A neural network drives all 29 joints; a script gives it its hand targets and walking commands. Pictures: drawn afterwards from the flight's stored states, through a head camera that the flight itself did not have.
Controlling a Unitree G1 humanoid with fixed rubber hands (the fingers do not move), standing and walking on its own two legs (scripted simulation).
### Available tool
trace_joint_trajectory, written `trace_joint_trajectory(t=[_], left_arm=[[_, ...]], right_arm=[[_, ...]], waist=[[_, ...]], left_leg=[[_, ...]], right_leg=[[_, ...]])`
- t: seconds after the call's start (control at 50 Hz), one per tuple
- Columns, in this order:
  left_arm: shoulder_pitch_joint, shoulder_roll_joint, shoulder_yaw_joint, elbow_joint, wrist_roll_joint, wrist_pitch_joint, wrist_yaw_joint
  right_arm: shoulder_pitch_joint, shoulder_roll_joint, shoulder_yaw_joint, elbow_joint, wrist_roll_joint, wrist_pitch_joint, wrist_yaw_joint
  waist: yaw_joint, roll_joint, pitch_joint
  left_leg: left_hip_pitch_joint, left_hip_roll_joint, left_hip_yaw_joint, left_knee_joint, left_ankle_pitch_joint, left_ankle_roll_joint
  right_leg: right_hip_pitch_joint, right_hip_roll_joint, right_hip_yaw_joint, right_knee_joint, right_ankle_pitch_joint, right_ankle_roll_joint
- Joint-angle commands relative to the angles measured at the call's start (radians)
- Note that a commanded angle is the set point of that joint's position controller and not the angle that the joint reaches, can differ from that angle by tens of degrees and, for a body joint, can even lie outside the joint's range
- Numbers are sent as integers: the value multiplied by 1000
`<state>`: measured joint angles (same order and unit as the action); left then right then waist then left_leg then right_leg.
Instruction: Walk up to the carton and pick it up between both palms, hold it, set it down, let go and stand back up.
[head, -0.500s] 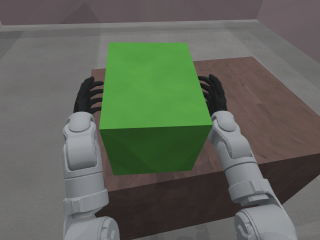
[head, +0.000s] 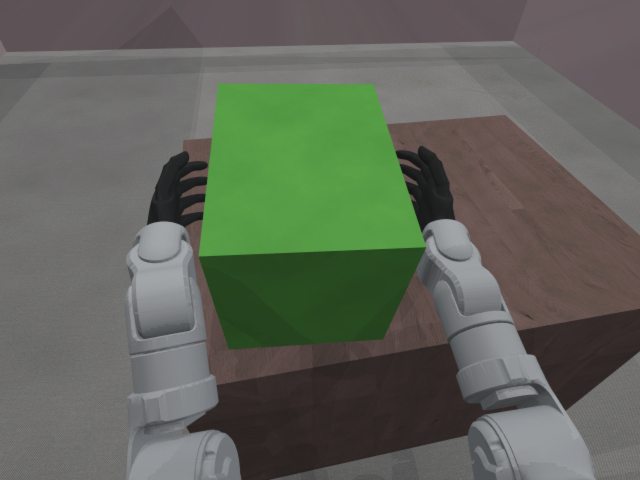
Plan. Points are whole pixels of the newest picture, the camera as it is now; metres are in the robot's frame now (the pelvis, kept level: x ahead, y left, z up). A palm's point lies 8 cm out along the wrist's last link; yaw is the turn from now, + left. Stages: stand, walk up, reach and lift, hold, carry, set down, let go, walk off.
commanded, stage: hold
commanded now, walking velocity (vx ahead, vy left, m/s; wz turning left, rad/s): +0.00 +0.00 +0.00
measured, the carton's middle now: (302, 214) +0.42 +0.01 +0.12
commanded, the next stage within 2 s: set down in 0.04 s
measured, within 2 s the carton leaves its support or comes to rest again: neither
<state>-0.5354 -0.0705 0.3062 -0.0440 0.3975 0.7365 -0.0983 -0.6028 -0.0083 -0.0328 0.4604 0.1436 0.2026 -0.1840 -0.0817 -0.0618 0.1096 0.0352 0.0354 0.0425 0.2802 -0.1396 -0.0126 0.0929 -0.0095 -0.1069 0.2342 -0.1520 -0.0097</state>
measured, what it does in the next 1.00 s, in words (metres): stands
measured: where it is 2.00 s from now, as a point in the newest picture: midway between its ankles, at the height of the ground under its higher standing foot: outside the picture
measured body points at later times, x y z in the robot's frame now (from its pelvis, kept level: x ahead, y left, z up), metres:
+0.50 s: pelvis +0.01 +0.00 +0.00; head -0.02 +0.02 +0.45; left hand +0.38 +0.16 +0.17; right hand +0.38 -0.15 +0.17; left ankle +0.02 +0.12 -0.75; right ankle +0.00 -0.11 -0.75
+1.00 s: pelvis +0.02 +0.00 +0.00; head +0.02 +0.02 +0.45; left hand +0.41 +0.14 +0.13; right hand +0.40 -0.17 +0.13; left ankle +0.02 +0.12 -0.75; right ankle +0.00 -0.11 -0.75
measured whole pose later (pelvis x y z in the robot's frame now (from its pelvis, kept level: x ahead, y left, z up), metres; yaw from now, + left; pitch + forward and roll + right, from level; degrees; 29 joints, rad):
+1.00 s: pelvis +0.02 +0.00 +0.00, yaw +0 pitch -5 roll +0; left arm -0.52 -0.09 0.28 0.30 0.35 0.35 -0.01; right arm -0.57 0.00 -0.16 0.70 -0.01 -0.15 -0.13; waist -0.06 -0.05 0.07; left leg -0.02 0.03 0.04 0.27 -0.16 -0.02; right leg 0.04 -0.01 -0.11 0.23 -0.17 -0.01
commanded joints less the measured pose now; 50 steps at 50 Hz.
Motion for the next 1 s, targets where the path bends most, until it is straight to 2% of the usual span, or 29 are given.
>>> trace_joint_trajectory(t=[0.0,0.02,0.04,0.1,0.14,0.16,0.22,0.24,0.26,0.28,0.3,0.32,0.34,0.38,0.42,0.44,0.5,0.54,0.58,0.64,0.66,0.68,0.76,0.8,0.86,0.9,0.92,0.96,0.98], left_arm=[[-471,-349,-392,-67,-130,-42,-128],[-470,-354,-396,-63,-131,-42,-129],[-476,-379,-447,-50,-155,-51,-126],[-513,-394,-462,-38,-171,-75,-108],[-506,-383,-452,-15,-162,-81,-103],[-499,-389,-435,2,-157,-93,-103],[-499,-380,-397,40,-136,-131,-111],[-496,-380,-401,44,-129,-148,-112],[-480,-377,-387,81,-122,-155,-116],[-470,-376,-370,80,-114,-177,-116],[-463,-379,-385,74,-118,-198,-115],[-447,-388,-381,84,-118,-215,-113],[-438,-383,-383,84,-118,-229,-112],[-411,-377,-371,138,-109,-255,-114],[-416,-390,-381,152,-108,-275,-115],[-414,-390,-382,158,-111,-288,-110],[-431,-394,-401,163,-129,-329,-100],[-439,-416,-446,127,-147,-354,-88],[-439,-418,-470,120,-163,-373,-80],[-429,-414,-475,139,-157,-386,-67],[-427,-422,-471,137,-161,-391,-64],[-425,-411,-474,144,-155,-390,-59],[-432,-416,-456,170,-158,-401,-55],[-437,-421,-441,197,-140,-406,-56],[-429,-411,-415,241,-131,-415,-61],[-437,-421,-407,279,-116,-425,-61],[-441,-430,-410,271,-121,-436,-56],[-464,-437,-408,283,-127,-454,-45],[-471,-433,-402,297,-124,-466,-42]], right_arm=[[-559,419,357,-232,41,-44,91],[-561,417,357,-235,40,-45,91],[-588,417,336,-271,32,-51,86],[-629,430,338,-274,28,-62,96],[-619,430,330,-240,22,-62,99],[-630,428,323,-260,13,-76,104],[-627,423,309,-226,-17,-111,112],[-615,428,293,-201,-25,-129,115],[-610,415,284,-173,-33,-144,119],[-597,406,263,-159,-53,-166,125],[-598,415,273,-180,-58,-193,127],[-603,405,271,-192,-64,-218,131],[-585,391,266,-167,-80,-235,134],[-564,387,246,-131,-107,-263,138],[-557,382,219,-120,-128,-292,143],[-552,379,221,-107,-136,-306,145],[-558,389,224,-93,-150,-341,145],[-552,394,243,-112,-145,-362,142],[-535,401,264,-109,-140,-380,135],[-539,390,276,-94,-128,-387,128],[-537,395,279,-101,-126,-385,129],[-531,393,279,-99,-125,-386,131],[-530,391,271,-68,-134,-388,136],[-529,387,250,-39,-141,-391,139],[-524,383,221,-1,-158,-396,140],[-528,380,186,39,-171,-403,148],[-544,383,188,21,-171,-413,153],[-554,379,173,40,-186,-421,161],[-547,384,165,61,-195,-426,163]], waist=[[-18,58,-295],[-19,65,-309],[-28,73,-332],[-17,72,-354],[-16,61,-341],[-8,49,-347],[0,52,-335],[11,57,-322],[3,56,-303],[12,58,-290],[17,46,-320],[16,63,-327],[8,50,-317],[6,32,-278],[10,45,-272],[16,43,-279],[7,40,-309],[2,71,-358],[-6,63,-390],[-1,59,-396],[11,50,-407],[13,67,-396],[18,35,-398],[20,50,-389],[22,37,-368],[21,57,-359],[33,60,-398],[23,50,-405],[35,43,-413]], left_leg=[[109,-60,44,12,259,3],[119,-61,44,8,244,2],[107,-66,31,12,201,7],[94,-59,24,4,176,15],[90,-56,24,0,156,16],[93,-56,25,-5,151,19],[74,-62,30,-15,116,24],[73,-59,35,-20,123,22],[72,-55,30,-25,127,18],[80,-53,34,-29,113,14],[92,-54,35,-27,140,18],[96,-55,34,-18,176,12],[106,-51,33,-11,188,11],[82,-49,37,-18,148,10],[61,-48,37,-32,107,12],[74,-50,39,-32,128,10],[79,-48,33,-16,151,3],[102,-51,31,6,239,-8],[126,-49,26,32,296,-16],[111,-53,21,34,293,-19],[110,-54,18,35,291,-15],[101,-51,22,31,277,-16],[85,-57,20,22,268,-11],[81,-56,19,18,252,-15],[55,-53,26,1,219,-6],[60,-50,28,0,218,-13],[66,-47,26,5,243,-19],[84,-43,25,13,260,-22],[88,-43,29,8,244,-19]], right_leg=[[39,46,-21,-10,217,38],[43,42,-21,-4,213,40],[22,47,-23,10,184,47],[-14,50,-31,14,147,41],[-12,49,-35,10,137,43],[-16,46,-30,8,138,43],[-1,36,-29,9,132,49],[-3,33,-30,11,134,47],[-5,38,-35,4,120,43],[-7,36,-36,1,99,41],[3,37,-40,3,132,46],[10,38,-44,6,153,45],[4,42,-46,5,167,44],[0,39,-52,-3,147,44],[3,32,-51,-9,108,38],[-12,29,-54,-4,126,42],[4,32,-55,2,163,42],[18,33,-49,18,243,46],[33,34,-47,30,325,49],[22,37,-44,31,339,49],[33,38,-41,32,334,49],[22,36,-41,29,328,46],[36,30,-36,30,353,56],[35,32,-37,29,336,55],[40,28,-37,25,327,57],[21,23,-38,20,316,51],[28,32,-45,22,319,45],[5,40,-53,20,323,49],[9,36,-50,18,317,45]])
